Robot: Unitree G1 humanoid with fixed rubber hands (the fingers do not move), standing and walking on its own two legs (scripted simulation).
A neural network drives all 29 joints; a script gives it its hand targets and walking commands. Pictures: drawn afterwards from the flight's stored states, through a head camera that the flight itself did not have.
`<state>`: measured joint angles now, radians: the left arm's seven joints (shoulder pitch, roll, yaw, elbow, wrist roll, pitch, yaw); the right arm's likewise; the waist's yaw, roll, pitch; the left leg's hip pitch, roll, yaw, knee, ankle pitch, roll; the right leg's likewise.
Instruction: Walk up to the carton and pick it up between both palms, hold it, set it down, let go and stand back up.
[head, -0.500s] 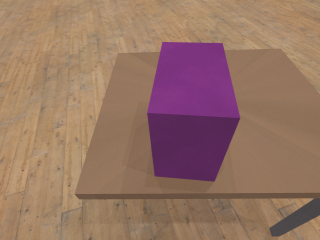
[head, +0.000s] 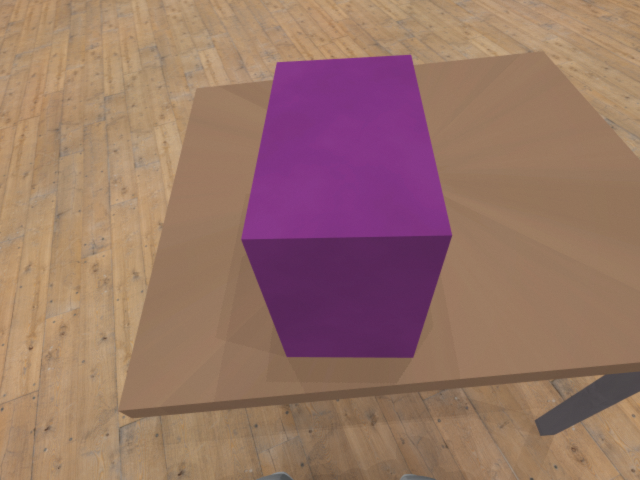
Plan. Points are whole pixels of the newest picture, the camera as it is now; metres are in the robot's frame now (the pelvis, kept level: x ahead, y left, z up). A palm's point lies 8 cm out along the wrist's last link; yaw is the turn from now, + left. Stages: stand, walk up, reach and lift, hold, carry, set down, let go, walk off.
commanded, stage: walk up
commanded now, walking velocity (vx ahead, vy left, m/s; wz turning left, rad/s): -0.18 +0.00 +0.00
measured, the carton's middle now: (346, 212) +0.44 -0.01 +0.08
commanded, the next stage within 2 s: none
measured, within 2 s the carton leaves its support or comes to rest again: neither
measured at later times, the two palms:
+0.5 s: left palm out of the picture -0.05 +0.22 -0.12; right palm out of the picture -0.08 -0.26 -0.12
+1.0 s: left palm out of the picture -0.13 +0.28 -0.14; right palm out of the picture -0.01 -0.20 -0.12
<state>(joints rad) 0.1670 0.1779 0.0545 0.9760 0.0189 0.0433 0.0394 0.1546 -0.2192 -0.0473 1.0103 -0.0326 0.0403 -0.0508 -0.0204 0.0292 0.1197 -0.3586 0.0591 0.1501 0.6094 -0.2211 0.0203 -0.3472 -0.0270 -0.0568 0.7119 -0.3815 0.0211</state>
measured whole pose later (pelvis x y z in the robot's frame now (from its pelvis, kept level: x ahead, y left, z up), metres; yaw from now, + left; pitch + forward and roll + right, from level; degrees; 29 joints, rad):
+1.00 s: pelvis -0.07 +0.04 +0.01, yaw +2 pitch -1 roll -1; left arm 0.36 0.20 0.05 1.10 0.02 0.01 0.04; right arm 0.27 -0.20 -0.03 0.98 -0.01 -0.02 0.00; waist 0.04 -0.02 0.02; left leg -0.31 0.04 0.04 0.57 -0.21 -0.01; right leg -0.21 -0.10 0.00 0.55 -0.32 0.07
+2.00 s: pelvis -0.04 +0.04 +0.02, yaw -2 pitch +0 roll +0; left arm 0.27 0.18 0.04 1.10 0.02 0.03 0.03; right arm 0.29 -0.16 -0.04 1.07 -0.03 -0.02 -0.07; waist -0.04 -0.02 0.04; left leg -0.22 0.05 0.11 0.47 -0.24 0.01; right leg -0.33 -0.01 -0.03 0.82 -0.45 0.02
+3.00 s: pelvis +0.00 +0.00 +0.02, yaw -1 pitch -2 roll +0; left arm 0.31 0.12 0.01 1.12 0.01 -0.03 0.04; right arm 0.31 -0.11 0.01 1.19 -0.01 -0.01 -0.05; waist 0.00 0.00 0.04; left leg -0.09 0.08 0.04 0.40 -0.28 -0.06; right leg -0.08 0.02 -0.07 0.38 -0.28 -0.04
